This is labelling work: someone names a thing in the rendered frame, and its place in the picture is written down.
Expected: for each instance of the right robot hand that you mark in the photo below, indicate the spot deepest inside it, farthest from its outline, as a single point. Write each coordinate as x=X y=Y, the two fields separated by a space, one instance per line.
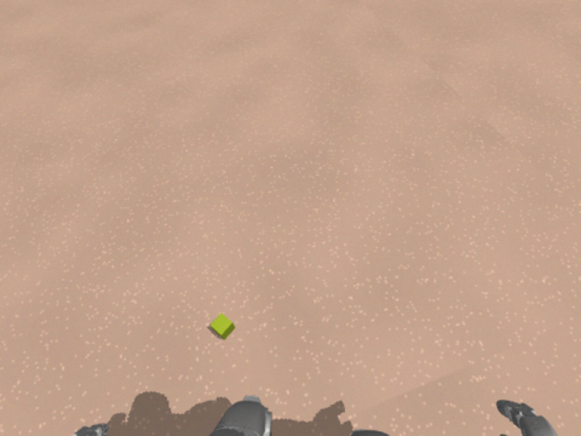
x=525 y=419

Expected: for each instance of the cube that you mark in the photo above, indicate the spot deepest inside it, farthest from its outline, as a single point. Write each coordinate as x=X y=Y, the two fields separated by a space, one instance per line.
x=223 y=326

